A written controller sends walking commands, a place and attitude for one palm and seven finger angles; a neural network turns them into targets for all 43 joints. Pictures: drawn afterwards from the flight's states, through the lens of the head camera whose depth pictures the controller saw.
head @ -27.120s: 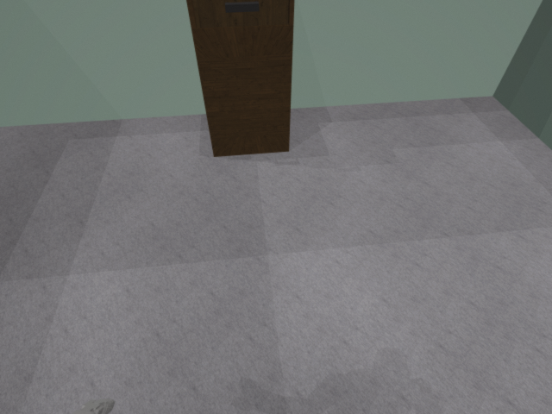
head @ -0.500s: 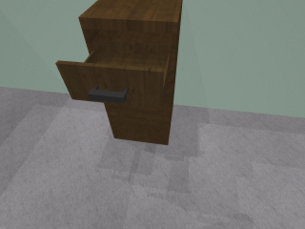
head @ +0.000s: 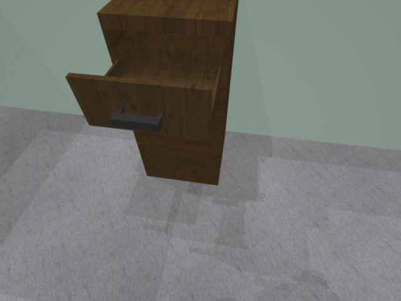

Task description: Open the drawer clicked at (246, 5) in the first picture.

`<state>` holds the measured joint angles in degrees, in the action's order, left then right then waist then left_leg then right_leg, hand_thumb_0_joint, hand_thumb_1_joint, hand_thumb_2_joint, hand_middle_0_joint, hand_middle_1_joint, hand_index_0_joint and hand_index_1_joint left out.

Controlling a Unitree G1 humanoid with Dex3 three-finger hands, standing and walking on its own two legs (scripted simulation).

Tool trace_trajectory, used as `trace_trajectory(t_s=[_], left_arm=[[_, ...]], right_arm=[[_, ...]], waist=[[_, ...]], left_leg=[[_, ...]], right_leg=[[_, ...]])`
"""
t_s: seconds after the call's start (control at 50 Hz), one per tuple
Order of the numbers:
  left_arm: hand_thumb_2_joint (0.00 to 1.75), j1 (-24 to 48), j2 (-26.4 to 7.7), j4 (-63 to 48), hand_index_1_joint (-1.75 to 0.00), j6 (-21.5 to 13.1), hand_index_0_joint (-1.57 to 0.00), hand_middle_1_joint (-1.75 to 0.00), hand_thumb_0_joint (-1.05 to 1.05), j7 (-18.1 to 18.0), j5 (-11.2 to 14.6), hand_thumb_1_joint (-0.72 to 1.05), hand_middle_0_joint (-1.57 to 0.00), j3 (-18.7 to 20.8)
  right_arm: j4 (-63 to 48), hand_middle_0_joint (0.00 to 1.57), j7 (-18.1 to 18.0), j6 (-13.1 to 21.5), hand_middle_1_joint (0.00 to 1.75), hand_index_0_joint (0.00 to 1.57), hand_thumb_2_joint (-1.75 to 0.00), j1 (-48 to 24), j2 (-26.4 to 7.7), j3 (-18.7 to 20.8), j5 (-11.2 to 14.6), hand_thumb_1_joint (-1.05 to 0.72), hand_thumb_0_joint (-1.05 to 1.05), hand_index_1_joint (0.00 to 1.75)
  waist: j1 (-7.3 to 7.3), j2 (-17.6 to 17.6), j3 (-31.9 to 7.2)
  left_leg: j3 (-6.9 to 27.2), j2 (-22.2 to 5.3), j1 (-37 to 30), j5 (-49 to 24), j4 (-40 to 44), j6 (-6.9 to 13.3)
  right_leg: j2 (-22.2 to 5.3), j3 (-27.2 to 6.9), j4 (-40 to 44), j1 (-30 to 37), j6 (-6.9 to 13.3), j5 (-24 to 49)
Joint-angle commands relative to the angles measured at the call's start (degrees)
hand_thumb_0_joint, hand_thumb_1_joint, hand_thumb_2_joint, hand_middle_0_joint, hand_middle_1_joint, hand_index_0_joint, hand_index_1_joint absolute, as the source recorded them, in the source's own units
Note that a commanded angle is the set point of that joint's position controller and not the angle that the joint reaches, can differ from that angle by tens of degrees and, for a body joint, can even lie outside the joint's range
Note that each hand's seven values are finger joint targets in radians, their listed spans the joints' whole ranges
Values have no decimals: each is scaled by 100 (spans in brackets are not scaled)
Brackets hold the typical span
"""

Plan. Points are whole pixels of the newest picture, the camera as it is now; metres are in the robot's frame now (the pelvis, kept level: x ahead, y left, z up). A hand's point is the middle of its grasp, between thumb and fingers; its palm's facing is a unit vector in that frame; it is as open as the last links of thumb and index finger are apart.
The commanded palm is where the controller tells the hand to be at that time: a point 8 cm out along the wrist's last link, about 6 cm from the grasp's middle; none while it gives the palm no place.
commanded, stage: look to check the result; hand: left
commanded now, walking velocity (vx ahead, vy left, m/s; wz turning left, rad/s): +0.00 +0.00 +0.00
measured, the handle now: (139, 116) +0.57 +0.20 +0.02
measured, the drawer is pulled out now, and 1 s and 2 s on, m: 0.29 0.29 0.29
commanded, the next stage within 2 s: stand and wait in 0.30 s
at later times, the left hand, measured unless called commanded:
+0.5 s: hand out of the picture +0.02 +0.17 -0.17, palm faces +0.03 -0.98 -0.21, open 7.4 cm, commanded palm none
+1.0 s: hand out of the picture +0.03 +0.18 -0.17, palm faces +0.02 -0.97 -0.22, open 7.4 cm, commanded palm none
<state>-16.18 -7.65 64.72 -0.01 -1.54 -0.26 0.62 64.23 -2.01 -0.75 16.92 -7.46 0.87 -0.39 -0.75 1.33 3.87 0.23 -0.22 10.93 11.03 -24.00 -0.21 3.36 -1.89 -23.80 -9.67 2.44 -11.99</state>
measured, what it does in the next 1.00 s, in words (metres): stands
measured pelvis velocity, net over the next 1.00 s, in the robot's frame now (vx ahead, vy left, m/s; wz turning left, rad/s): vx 0.01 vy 0.00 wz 0.00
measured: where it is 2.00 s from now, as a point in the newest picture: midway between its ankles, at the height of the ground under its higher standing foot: outside the picture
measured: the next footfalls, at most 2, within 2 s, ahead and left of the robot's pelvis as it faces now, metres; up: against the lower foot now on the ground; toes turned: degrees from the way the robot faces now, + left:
none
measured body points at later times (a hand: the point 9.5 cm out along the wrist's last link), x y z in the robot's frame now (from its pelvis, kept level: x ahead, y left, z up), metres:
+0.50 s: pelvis +0.01 +0.00 +0.00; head +0.03 -0.01 +0.45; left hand +0.02 +0.23 -0.15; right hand +0.00 -0.22 -0.17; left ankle +0.02 +0.12 -0.74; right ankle +0.01 -0.09 -0.74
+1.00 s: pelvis +0.01 +0.00 +0.00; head +0.03 -0.01 +0.45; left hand +0.03 +0.23 -0.15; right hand +0.02 -0.23 -0.16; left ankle +0.02 +0.12 -0.74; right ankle +0.01 -0.09 -0.74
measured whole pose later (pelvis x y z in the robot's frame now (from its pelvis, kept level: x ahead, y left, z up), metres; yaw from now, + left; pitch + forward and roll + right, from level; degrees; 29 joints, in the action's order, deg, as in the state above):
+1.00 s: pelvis +0.01 +0.00 +0.00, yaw +0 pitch -2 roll +0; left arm -13.2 -9.6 64.2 -0.5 -1.4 -0.2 1.2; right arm 64.4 -2.0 -0.5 14.0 -9.1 1.3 -0.4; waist -0.8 1.2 4.2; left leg 0.2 -0.5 9.1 11.4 -22.4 -0.6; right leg 3.6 -2.0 -22.2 -7.9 2.8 -12.3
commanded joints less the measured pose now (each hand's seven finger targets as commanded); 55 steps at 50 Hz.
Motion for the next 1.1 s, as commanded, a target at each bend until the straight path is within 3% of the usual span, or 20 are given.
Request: trace_trajectory(t_s=[0.0, 0.26, 0.42, 0.6, 0.8, 0.86, 0.9, 0.96, 1.08], left_arm=[[90, -332, -672, -165, -30, -56, -20, -30, 0, -75, -16, 90, -20, 130], [90, -322, -702, -188, -30, -73, -20, -30, 0, -77, -22, 90, -20, 139], [90, -203, -743, -197, -30, -78, -20, -30, 0, -77, -13, 90, -20, 162], [90, -106, -801, -218, -30, -71, -20, -30, 0, -70, -18, 90, -20, 172], [90, -37, -892, -230, -30, -95, -20, -30, 0, -72, -13, 90, -20, 191], [90, -61, -902, -229, -30, -100, -20, -30, 0, -67, -16, 90, -20, 195], [90, 3, -913, -236, -30, -87, -20, -30, 0, -61, -13, 90, -20, 186], [90, -6, -944, -238, -30, -111, -20, -30, 0, -62, -16, 90, -20, 197], [90, 83, -979, -238, -30, -100, -20, -30, 0, -55, -15, 90, -20, 200]], right_arm=[[-144, 20, -44, 84, 30, 20, -90, 440, -455, 93, -28, -90, 0, 30], [-168, 20, -42, 83, 30, 20, -90, 298, -504, 123, -25, -90, 0, 30], [-149, 20, -57, 116, 30, 20, -90, 268, -533, 116, -27, -90, 0, 30], [-131, 20, -43, 96, 30, 20, -90, 225, -572, 130, -32, -90, 0, 30], [-149, 20, -51, 110, 30, 20, -90, 130, -653, 147, -26, -90, 0, 30], [-169, 20, -52, 102, 30, 20, -90, 71, -696, 155, -24, -90, 0, 30], [-144, 20, -45, 101, 30, 20, -90, 69, -697, 141, -33, -90, 0, 30], [-173, 20, -53, 111, 30, 20, -90, 24, -772, 164, -26, -90, 0, 30], [-180, 20, -53, 118, 30, 20, -90, -46, -822, 158, -34, -90, 0, 30]], waist=[[-6, -73, 123], [16, -108, 165], [13, -62, -21], [5, -103, 95], [5, -108, -23], [25, -160, 54], [8, -2, 85], [11, -181, -47], [-1, -32, -29]], left_leg=[[409, -438, -160, -104, 402, 181], [392, -443, -221, -121, 390, 164], [388, -480, -266, -474, 406, 157], [389, -477, -238, -267, 463, 143], [391, -491, -335, -496, 440, 138], [392, -488, -355, -377, 452, 136], [408, -485, -301, -381, 478, 136], [399, -506, -433, -476, 450, 140], [409, -531, -427, -499, 500, 137]], right_leg=[[-664, -632, 667, -411, 104, -52], [-663, -653, 680, -456, 102, -21], [-702, -577, 551, -182, 95, 592], [-689, -606, 646, -248, 80, 291], [-728, -594, 622, -105, 90, 684], [-709, -625, 688, -195, 88, 481], [-723, -617, 688, -174, 89, 454], [-720, -623, 681, -148, 91, 607], [-733, -596, 676, -123, 81, 617]])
